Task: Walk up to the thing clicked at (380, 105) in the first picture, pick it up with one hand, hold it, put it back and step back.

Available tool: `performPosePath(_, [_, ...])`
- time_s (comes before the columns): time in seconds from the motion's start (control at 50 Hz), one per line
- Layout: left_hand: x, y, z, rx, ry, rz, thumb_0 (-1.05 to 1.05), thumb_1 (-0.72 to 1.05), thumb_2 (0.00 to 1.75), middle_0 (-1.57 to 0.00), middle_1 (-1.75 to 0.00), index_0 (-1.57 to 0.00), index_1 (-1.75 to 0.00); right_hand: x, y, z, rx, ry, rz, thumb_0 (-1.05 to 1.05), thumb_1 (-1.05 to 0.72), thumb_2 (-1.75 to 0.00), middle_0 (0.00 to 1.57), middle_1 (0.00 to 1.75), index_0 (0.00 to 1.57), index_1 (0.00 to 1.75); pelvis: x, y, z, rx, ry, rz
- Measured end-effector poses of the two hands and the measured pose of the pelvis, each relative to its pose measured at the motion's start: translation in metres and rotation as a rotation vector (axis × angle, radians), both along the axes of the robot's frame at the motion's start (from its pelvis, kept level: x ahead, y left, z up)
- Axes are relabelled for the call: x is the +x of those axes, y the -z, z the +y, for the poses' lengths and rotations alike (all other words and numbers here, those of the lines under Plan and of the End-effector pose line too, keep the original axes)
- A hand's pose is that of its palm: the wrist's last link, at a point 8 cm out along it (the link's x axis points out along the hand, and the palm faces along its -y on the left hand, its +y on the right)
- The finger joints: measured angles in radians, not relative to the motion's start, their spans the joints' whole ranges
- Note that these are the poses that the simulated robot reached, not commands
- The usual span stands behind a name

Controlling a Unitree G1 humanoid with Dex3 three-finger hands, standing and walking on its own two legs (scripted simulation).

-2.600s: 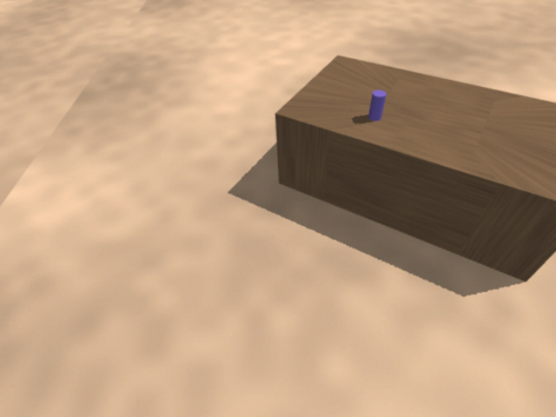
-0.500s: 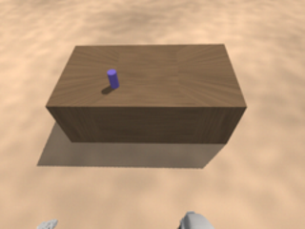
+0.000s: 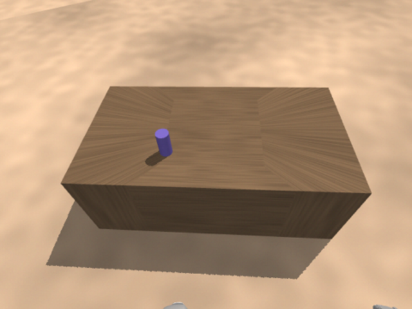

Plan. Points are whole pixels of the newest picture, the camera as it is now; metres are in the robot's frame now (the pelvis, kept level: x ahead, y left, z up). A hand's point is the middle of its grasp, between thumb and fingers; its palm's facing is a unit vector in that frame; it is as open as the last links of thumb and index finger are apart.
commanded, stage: walk up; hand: left
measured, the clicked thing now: (164, 142) +0.76 +0.23 -0.28
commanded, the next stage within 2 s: none
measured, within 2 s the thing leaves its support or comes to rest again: neither
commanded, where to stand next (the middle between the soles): +0.27 +0.04 m, yaw -1 degrees
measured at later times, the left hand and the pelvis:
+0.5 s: hand (85, 269) +0.23 +0.31 -0.12, palm faces -0.04 -0.89 -0.46, open 7.3 cm; pelvis +0.16 +0.03 +0.00, yaw -2 degrees
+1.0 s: hand (91, 246) +0.30 +0.34 -0.16, palm faces -0.08 -0.93 -0.36, open 7.3 cm; pelvis +0.22 +0.07 +0.00, yaw -3 degrees
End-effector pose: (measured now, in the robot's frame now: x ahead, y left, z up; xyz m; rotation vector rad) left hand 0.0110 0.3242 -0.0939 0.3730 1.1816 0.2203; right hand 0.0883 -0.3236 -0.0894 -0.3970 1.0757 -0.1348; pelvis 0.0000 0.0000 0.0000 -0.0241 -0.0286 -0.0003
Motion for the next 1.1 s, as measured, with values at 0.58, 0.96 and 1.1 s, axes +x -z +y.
performPosePath(0.58, [0.224,-0.019,0.040,0.070,0.062,-0.080,0.00,0.90,0.90,-0.20,-0.30,-0.21,-0.30,0.145,0.025,0.047,0.048,0.084,0.076,0.00,-0.91,-0.90,0.20,0.30,0.20,0.30,0.179,-0.001,0.041,0.008,0.034,-0.019])
performPosePath(0.96, [0.283,0.030,0.058,-0.028,0.038,0.038,0.00,0.91,0.90,-0.20,-0.30,-0.20,-0.30,0.209,0.017,0.088,-0.009,0.126,0.028,0.00,-0.91,-0.90,0.20,0.30,0.21,0.30,0.217,0.006,0.074,-0.001,0.056,-0.007])
performPosePath(1.1, [0.284,0.020,0.045,-0.041,0.027,0.059,0.00,0.90,0.90,-0.20,-0.30,-0.21,-0.30,0.216,0.015,0.081,0.009,0.125,0.054,0.00,-0.91,-0.90,0.20,0.30,0.21,0.30,0.222,-0.004,0.066,0.012,0.055,-0.004])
